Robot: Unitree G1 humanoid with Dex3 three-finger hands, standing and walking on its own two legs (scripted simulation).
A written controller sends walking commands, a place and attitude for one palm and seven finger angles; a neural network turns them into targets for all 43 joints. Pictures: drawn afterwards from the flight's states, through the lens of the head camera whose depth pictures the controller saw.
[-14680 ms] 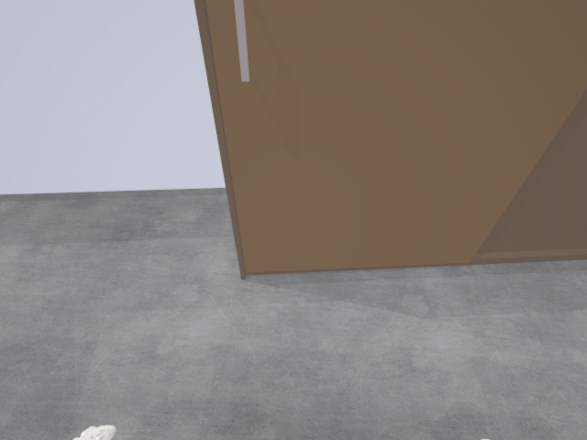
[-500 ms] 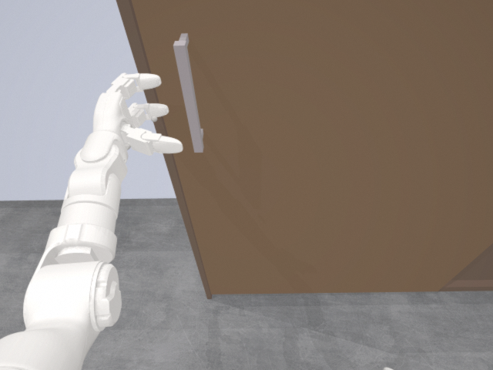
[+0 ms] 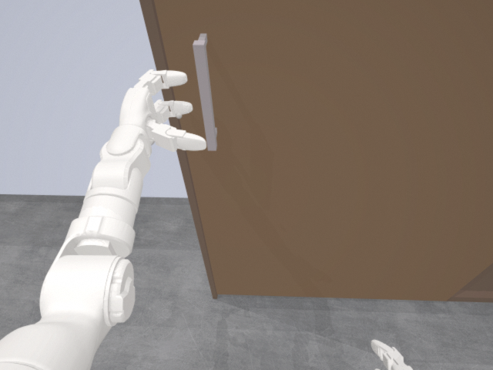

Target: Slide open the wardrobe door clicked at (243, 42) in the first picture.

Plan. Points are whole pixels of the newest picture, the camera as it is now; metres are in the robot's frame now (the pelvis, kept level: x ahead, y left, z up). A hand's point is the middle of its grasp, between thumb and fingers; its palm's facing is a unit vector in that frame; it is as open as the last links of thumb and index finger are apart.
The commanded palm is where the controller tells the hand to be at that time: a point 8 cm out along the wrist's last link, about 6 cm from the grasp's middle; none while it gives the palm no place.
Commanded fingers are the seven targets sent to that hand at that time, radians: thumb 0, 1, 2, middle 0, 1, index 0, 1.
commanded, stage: feel for the door with the fingertips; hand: left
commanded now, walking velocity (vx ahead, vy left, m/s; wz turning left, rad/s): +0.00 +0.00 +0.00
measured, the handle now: (208, 97) +0.52 +0.08 +0.20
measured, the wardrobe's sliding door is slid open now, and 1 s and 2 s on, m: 0.00 0.00 0.00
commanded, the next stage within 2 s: slide the fingers in behind the handle in 0.94 s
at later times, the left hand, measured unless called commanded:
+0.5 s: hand (196, 118) +0.45 +0.10 +0.20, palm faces -0.01 -1.00 +0.01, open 13.9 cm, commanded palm +0.42 +0.15 +0.20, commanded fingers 0.00 -0.50 0.30 -0.30 -1.20 -0.30 -1.20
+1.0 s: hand (195, 110) +0.47 +0.10 +0.20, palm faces -0.01 -1.00 +0.01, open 13.8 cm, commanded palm +0.45 +0.16 +0.20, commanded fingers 0.00 -0.50 0.30 -0.30 -1.20 -0.30 -1.20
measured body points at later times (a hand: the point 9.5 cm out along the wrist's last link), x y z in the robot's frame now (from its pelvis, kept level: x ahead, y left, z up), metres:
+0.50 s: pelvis +0.00 +0.00 +0.00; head +0.00 -0.01 +0.45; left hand +0.44 +0.15 +0.20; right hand +0.11 -0.25 -0.11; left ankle -0.01 +0.11 -0.74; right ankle +0.00 -0.11 -0.74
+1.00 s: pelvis -0.01 +0.00 +0.00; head +0.01 -0.01 +0.45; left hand +0.46 +0.15 +0.20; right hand +0.07 -0.26 -0.12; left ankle -0.01 +0.11 -0.74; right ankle +0.00 -0.11 -0.74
